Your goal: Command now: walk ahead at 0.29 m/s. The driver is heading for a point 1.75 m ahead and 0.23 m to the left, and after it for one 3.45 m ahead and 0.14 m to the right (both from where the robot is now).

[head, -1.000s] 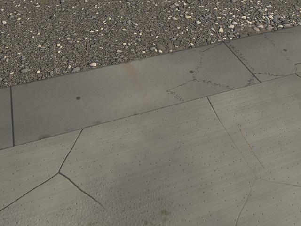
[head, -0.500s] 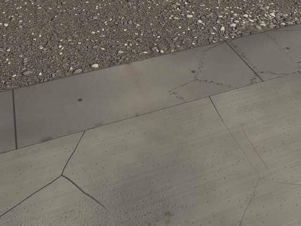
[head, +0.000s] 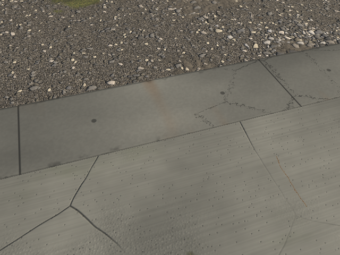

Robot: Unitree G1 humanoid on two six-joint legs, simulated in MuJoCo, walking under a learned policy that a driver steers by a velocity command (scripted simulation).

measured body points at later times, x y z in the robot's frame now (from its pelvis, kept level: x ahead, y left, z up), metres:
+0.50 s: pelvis +0.21 +0.00 -0.02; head +0.25 +0.00 +0.43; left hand +0.46 +0.21 -0.11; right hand +0.08 -0.24 -0.15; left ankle +0.00 +0.12 -0.74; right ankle +0.38 -0.11 -0.73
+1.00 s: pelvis +0.50 -0.01 +0.00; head +0.53 +0.00 +0.45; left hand +0.45 +0.25 -0.15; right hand +0.72 -0.23 -0.10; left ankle +0.70 +0.13 -0.71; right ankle +0.38 -0.11 -0.74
